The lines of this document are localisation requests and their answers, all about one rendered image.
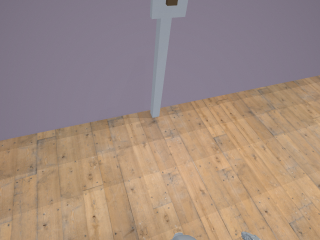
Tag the right robot shin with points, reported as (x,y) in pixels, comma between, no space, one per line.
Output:
(177,234)

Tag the panel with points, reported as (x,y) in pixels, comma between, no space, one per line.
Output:
(164,14)

